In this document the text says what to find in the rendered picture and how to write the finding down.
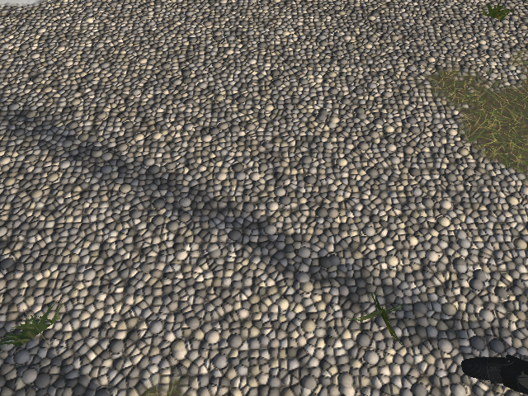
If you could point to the robot right hand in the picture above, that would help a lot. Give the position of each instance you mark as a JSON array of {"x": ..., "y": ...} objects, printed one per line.
[{"x": 511, "y": 371}]

